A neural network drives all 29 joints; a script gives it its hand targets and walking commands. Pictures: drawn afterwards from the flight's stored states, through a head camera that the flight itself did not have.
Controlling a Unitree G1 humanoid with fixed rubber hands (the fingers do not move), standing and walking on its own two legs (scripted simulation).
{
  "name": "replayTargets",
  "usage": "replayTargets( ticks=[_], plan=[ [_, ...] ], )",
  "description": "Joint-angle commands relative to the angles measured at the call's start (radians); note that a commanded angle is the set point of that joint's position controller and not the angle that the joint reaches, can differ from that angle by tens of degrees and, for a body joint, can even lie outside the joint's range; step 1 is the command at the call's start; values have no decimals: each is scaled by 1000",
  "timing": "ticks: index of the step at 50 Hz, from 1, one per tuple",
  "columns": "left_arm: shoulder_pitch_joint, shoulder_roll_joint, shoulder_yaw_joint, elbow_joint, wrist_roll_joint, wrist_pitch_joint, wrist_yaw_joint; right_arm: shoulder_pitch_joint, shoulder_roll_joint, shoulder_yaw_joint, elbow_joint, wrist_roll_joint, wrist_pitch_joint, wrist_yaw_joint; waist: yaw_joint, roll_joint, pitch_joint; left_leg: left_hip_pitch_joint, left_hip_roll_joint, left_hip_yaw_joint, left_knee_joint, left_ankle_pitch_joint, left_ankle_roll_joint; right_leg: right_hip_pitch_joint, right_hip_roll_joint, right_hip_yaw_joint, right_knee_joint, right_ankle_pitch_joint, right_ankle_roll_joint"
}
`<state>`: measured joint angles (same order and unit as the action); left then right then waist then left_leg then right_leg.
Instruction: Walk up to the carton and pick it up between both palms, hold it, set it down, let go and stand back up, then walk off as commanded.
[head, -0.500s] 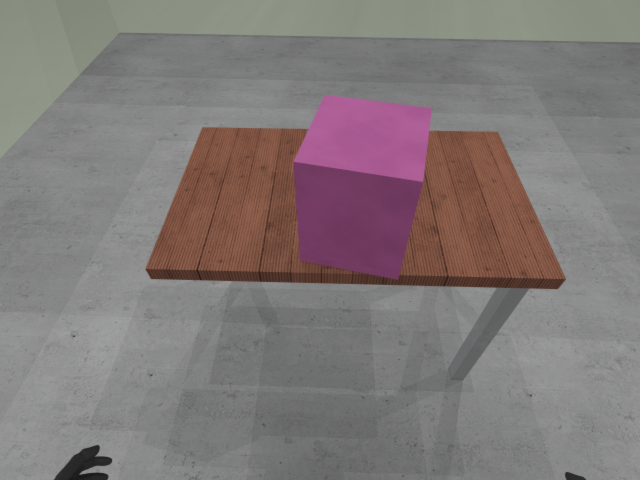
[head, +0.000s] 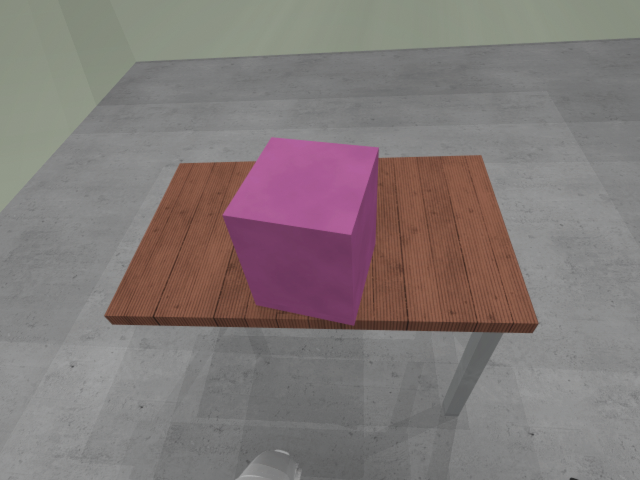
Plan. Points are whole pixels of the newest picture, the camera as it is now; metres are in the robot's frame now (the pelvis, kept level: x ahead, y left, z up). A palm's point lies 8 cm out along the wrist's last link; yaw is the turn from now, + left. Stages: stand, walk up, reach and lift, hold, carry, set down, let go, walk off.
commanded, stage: walk up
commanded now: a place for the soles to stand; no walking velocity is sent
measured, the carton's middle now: (312, 231) +0.55 +0.05 -0.05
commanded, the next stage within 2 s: none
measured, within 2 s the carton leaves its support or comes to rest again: neither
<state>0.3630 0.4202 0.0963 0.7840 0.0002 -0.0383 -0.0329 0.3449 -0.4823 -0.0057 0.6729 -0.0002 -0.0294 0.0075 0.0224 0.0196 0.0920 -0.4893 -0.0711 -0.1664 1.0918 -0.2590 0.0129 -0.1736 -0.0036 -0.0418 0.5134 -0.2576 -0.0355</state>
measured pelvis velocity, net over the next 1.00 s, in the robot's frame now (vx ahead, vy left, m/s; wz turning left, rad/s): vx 0.18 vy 0.08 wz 0.03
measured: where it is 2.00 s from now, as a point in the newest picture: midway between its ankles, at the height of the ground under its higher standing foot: outside the picture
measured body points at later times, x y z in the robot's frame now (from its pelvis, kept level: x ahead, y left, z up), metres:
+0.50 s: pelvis +0.15 +0.07 -0.02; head +0.17 +0.06 +0.43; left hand +0.21 +0.40 -0.11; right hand +0.25 -0.26 -0.11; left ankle +0.25 +0.15 -0.74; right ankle +0.03 -0.05 -0.73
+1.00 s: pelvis +0.18 +0.08 -0.01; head +0.21 +0.09 +0.43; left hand +0.20 +0.43 -0.12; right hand +0.28 -0.24 -0.10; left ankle +0.25 +0.15 -0.74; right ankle +0.17 -0.06 -0.70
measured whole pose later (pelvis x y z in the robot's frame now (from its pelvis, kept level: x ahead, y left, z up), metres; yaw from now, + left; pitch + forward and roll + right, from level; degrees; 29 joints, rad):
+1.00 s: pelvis +0.18 +0.08 -0.01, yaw +2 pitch -3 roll +0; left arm 0.33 0.44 0.06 0.85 0.00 0.03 0.03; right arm 0.34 -0.47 -0.01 0.68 0.00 -0.01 -0.02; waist 0.03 0.00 0.12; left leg -0.29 -0.11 -0.02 0.54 -0.18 0.09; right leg -0.35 0.02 0.09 0.94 -0.45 -0.03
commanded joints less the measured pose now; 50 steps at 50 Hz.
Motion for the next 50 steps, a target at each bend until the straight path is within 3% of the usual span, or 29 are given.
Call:
replayTargets(
  ticks=[1, 2, 4, 6, 11, 14, 17, 18, 19, 20, 21, 22, 23, 24, 25, 26, 27, 28, 30, 31, 34, 37, 40, 42, 43, 45, 46, 48, 50],
  plan=[
    [4, 248, 66, -86, 12, -43, 5, 80, -171, -96, 59, 8, 5, 8, -7, -94, 73, -112, 24, 32, -22, 122, -15, 11, -171, 240, -391, -177, 109],
    [13, 248, 67, -86, 13, -40, 6, 81, -170, -97, 59, 7, 8, 8, -3, -95, 78, -133, 23, 33, -20, 122, -11, 35, -177, 248, -393, -182, 117],
    [15, 247, 68, -87, 15, -37, 5, 65, -176, -98, 55, 3, 12, 8, 2, -107, 97, -156, 27, 29, -47, 128, -16, 57, -182, 241, -394, -189, 99],
    [35, 241, 66, -92, 16, -32, 4, 51, -174, -92, 43, 2, 11, 6, 11, -114, 85, -163, 20, 57, -88, 111, -15, 103, -168, 218, -381, -98, 88],
    [98, 233, 70, -95, 12, -22, 15, -20, -147, -81, -8, 1, 8, 2, 49, -113, 18, -186, 13, 64, -219, 61, -2, 294, -183, 190, -261, 292, 87],
    [80, 218, 61, -104, 13, -14, 17, -80, -122, -67, -43, -6, -2, 3, 64, -114, 25, -155, 23, 127, -362, 36, 4, 301, -155, 132, -188, 444, 33],
    [77, 212, 48, -108, 14, -9, 18, -145, -105, -59, -67, -16, -9, 7, 86, -122, 18, -105, 43, 181, -478, 47, 6, 298, -171, 112, -134, 519, -32],
    [59, 212, 43, -118, 13, -7, 20, -141, -93, -55, -70, -20, -14, 8, 81, -149, 3, -65, 58, 198, -524, 71, 16, 293, -182, 102, -96, 565, -50],
    [43, 212, 39, -119, 9, -5, 22, -123, -93, -55, -62, -23, -18, 8, 70, -140, -5, -8, 56, 228, -553, 89, 28, 260, -191, 94, -71, 577, -58],
    [29, 214, 35, -122, 4, -4, 27, -84, -89, -58, -50, -29, -23, 6, 44, -133, -27, 84, 57, 222, -586, 130, 44, 223, -194, 99, -24, 584, -65],
    [-8, 210, 27, -127, 0, -4, 30, -9, -87, -63, -21, -31, -30, 4, -3, -121, -59, 224, 58, 204, -628, 233, 65, 159, -178, 76, 58, 575, -66],
    [-20, 190, 17, -127, -4, -3, 32, 62, -98, -73, 4, -41, -37, -2, -45, -56, -97, 367, 45, 170, -660, 289, 95, 105, -136, 60, 193, 542, -58],
    [-11, 159, 9, -120, -12, -2, 33, 129, -133, -87, 18, -54, -40, -10, -77, 1, -169, 491, 105, 54, -649, 328, 137, 26, -80, 48, 354, 380, -33],
    [54, 106, -6, -124, -17, 3, 31, 134, -193, -105, 0, -61, -40, -19, -52, 135, -219, 584, 305, -264, -656, 317, 206, -138, 13, 33, 538, -51, 1],
    [65, 116, -5, -119, -1, 17, 34, 98, -217, -103, -18, -35, -36, -22, -33, 145, -122, 529, 390, -491, -724, 224, 255, -277, 108, 94, 612, -392, 4],
    [63, 191, 6, -108, 5, 28, 38, 85, -229, -109, -25, -9, -38, -24, -43, 106, -89, 462, 412, -511, -783, 63, 286, -301, 62, 145, 654, -384, -11],
    [54, 212, 8, -86, 7, 32, 36, 56, -201, -107, -26, -6, -37, -25, -26, 34, -24, 354, 375, -437, -798, -11, 228, -284, 40, 185, 643, -322, -22],
    [45, 200, 8, -78, 6, 31, 30, 43, -176, -96, -18, -7, -40, -28, -16, 13, 30, 290, 334, -375, -809, 25, 167, -270, 25, 191, 594, -274, -28],
    [80, 179, 9, -60, -1, 40, 23, 26, -137, -81, -10, -7, -42, -33, -2, 40, 33, 230, 242, -217, -821, 136, 44, -202, 22, 201, 490, -173, -10],
    [85, 168, 5, -48, -5, 42, 25, 15, -127, -78, -9, -9, -42, -32, -8, 77, 4, 238, 222, -155, -804, 202, 27, -189, 26, 188, 473, -146, 4],
    [57, 160, 8, -28, -15, 60, 43, -13, -108, -77, -25, -11, -31, -34, -15, 98, -38, 252, 221, -103, -780, 337, 30, -184, 42, 192, 483, -113, 27],
    [49, 174, 5, 1, -20, 73, 60, -55, -118, -88, -43, -12, -15, -39, -12, 92, -15, 216, 230, -94, -788, 298, 7, -212, 42, 193, 498, -95, 29],
    [43, 179, 8, 14, -17, 81, 70, -56, -122, -97, -44, -17, 0, -42, -30, 81, -23, 242, 245, -100, -778, 286, 38, -259, 49, 191, 521, -129, 34],
    [40, 182, 9, 24, -14, 82, 73, -57, -128, -101, -42, -20, 3, -43, -33, 61, -15, 237, 264, -139, -797, 140, 60, -267, 42, 199, 495, -147, 36],
    [28, 181, 7, 22, -13, 81, 74, -66, -132, -101, -47, -24, 6, -42, -38, 78, -10, 235, 272, -159, -810, 53, 87, -270, 38, 198, 473, -162, 36],
    [19, 180, 9, 22, -9, 75, 73, -73, -132, -102, -46, -28, 9, -38, -41, 52, -11, 254, 287, -190, -810, -37, 116, -277, 28, 198, 417, -189, 34],
    [18, 185, 5, 25, -5, 71, 72, -67, -137, -102, -44, -29, 11, -36, -45, 41, -17, 257, 287, -198, -802, -45, 123, -260, 29, 192, 399, -198, 33],
    [8, 183, 8, 25, -7, 63, 70, -76, -136, -100, -45, -33, 17, -30, -45, 86, 1, 241, 275, -183, -790, -61, 139, -238, 20, 177, 332, -224, 35],
    [23, 176, 3, 30, -7, 51, 70, -110, -136, -97, -44, -33, 25, -23, -32, 96, 1, 215, 266, -159, -760, -26, 176, -181, 1, 133, 248, -226, 32]
  ],
)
